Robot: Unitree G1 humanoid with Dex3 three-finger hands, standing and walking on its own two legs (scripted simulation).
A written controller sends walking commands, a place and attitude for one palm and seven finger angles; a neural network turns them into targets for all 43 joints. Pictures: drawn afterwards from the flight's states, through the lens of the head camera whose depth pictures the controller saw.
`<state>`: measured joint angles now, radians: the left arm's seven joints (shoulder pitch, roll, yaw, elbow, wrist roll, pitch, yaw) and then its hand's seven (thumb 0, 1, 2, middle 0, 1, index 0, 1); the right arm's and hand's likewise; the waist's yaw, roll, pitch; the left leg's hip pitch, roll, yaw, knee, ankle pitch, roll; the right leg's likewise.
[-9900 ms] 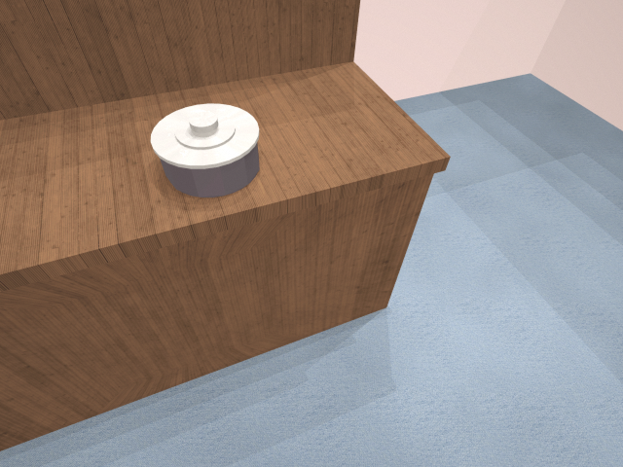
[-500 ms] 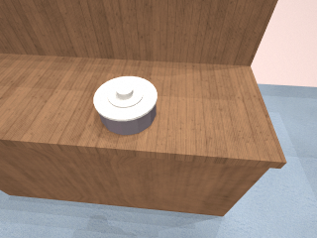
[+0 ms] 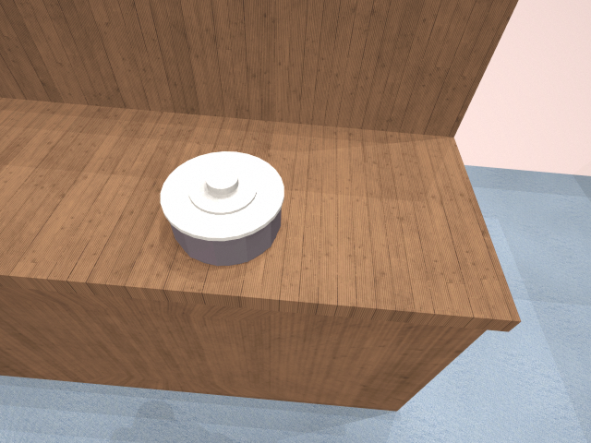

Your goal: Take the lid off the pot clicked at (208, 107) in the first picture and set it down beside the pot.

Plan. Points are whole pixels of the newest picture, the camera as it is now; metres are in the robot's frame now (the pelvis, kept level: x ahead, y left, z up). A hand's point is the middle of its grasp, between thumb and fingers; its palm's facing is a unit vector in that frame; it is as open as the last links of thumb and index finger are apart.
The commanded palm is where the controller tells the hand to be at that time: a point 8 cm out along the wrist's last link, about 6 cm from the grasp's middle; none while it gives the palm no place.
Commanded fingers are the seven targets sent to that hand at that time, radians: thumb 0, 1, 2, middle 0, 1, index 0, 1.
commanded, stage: come to a stop and stand still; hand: left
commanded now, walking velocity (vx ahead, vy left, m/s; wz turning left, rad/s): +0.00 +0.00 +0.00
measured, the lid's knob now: (222, 180) +0.49 +0.17 +0.06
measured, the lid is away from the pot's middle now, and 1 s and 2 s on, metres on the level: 0.00 0.00 0.00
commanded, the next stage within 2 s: look again from close up in 0.60 s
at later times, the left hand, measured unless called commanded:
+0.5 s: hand out of the picture +0.00 +0.13 -0.17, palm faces +0.02 -0.97 -0.23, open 7.3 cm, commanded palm none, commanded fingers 0.00 0.90 0.90 -0.20 -0.30 -0.20 -0.30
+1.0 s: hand out of the picture -0.02 +0.13 -0.17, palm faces +0.01 -0.98 -0.18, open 7.3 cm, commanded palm none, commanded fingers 0.00 0.90 0.90 -0.20 -0.30 -0.20 -0.30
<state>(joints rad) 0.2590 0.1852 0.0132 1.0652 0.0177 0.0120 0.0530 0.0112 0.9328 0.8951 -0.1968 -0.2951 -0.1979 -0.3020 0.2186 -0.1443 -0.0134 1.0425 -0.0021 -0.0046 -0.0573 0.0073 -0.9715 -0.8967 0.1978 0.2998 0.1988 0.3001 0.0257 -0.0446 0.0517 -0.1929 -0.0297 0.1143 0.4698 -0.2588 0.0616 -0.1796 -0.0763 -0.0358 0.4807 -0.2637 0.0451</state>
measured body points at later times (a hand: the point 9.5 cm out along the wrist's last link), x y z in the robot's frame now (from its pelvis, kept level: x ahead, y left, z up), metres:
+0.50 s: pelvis -0.02 -0.05 +0.00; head -0.02 -0.06 +0.45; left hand +0.00 +0.18 -0.15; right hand -0.01 -0.28 -0.17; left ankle +0.00 +0.08 -0.74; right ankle -0.01 -0.15 -0.74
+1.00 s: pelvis -0.02 -0.03 +0.00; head +0.00 -0.03 +0.45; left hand -0.02 +0.19 -0.16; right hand -0.02 -0.24 -0.16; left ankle +0.00 +0.08 -0.74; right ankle -0.01 -0.15 -0.74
